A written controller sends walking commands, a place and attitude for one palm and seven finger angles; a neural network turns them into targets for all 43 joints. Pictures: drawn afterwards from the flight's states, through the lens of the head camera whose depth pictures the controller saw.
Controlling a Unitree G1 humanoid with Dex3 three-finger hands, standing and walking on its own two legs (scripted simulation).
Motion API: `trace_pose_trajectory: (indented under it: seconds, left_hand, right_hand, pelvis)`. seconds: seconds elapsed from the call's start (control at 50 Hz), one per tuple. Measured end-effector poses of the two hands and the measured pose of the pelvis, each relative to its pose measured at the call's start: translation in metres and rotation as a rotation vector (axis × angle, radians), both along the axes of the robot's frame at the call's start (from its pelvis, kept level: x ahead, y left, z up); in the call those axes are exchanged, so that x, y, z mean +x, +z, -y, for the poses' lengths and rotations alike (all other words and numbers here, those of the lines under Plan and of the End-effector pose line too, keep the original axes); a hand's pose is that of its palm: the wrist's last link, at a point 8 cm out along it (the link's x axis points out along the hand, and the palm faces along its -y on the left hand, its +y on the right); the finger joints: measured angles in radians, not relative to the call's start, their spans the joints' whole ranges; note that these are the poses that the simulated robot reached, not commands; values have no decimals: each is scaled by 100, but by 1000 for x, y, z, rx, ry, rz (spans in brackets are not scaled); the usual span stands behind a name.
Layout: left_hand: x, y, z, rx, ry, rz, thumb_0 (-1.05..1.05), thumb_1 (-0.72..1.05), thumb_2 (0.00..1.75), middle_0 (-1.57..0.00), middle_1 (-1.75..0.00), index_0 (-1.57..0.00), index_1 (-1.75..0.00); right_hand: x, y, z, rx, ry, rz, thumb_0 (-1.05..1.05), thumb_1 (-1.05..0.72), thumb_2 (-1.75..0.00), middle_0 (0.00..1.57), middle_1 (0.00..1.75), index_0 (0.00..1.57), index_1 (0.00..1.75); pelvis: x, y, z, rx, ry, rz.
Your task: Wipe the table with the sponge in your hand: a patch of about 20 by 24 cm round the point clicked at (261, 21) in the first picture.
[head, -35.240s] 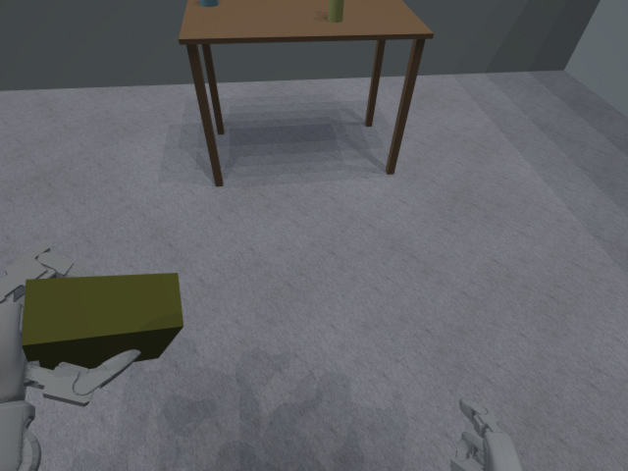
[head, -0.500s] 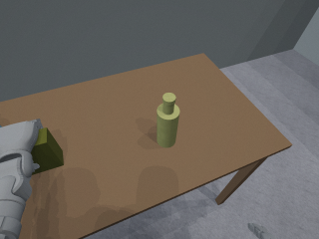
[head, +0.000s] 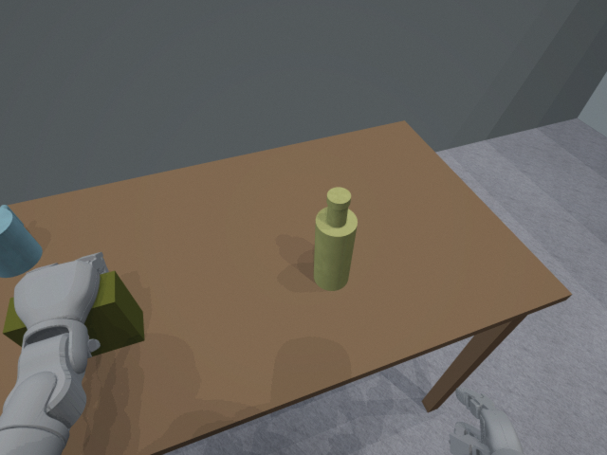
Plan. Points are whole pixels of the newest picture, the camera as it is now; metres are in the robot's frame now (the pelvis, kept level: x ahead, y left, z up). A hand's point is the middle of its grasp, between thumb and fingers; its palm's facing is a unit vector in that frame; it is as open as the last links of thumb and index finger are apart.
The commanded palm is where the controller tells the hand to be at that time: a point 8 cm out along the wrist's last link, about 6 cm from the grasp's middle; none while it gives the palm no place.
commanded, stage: wipe back along the first lane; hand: left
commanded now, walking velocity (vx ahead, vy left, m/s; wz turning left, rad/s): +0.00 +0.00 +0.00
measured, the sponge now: (88, 327) +0.27 +0.35 -0.01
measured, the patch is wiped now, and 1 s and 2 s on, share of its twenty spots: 1.00 1.00 1.00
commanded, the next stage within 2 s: lift the sponge slowly off the table in 0.94 s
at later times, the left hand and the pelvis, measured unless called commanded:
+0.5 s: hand (74, 352) +0.22 +0.32 +0.03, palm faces -0.03 -0.01 -1.00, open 9.7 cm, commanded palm +0.18 +0.31 +0.06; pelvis +0.00 -0.01 +0.00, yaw +0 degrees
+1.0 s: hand (70, 387) +0.18 +0.30 +0.03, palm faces -0.01 -0.04 -1.00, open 9.7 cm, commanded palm +0.14 +0.28 +0.06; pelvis +0.00 -0.01 +0.00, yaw -1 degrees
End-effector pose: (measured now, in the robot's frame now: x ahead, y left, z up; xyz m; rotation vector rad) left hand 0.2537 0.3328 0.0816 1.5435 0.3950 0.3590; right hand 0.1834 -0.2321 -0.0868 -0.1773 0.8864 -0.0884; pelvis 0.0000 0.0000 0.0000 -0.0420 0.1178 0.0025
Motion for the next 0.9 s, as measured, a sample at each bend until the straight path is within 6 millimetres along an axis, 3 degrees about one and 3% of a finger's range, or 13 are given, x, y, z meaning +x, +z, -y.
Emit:
trace_pose_trajectory:
  seconds: [0.6,0.9]
  left_hand:
    - [-63,0,25,-17,-3,-9,2,-45,108,-70,-143,-73,-145]
    - [-87,1,34,-34,-11,4,2,-45,108,-69,-143,-73,-145]
  right_hand:
    - [15,6,11,-1,5,74,2,-90,-90,20,30,20,30]
    - [25,12,2,16,16,121,2,-90,-90,20,30,20,30]
  pelvis:
    - [4,3,11,11,-10,44]
    - [6,3,8,11,-20,51]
